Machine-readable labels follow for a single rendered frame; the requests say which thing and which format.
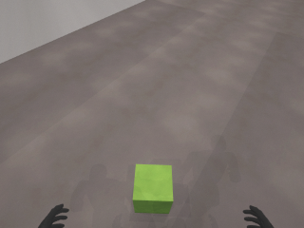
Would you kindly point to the right robot hand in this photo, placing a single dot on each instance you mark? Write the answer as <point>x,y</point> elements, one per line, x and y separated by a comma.
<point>260,219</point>

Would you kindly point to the carton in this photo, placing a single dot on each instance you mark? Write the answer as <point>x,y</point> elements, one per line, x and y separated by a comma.
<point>153,189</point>

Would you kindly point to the left robot hand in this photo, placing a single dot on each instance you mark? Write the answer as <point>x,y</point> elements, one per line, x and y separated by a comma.
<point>51,217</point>

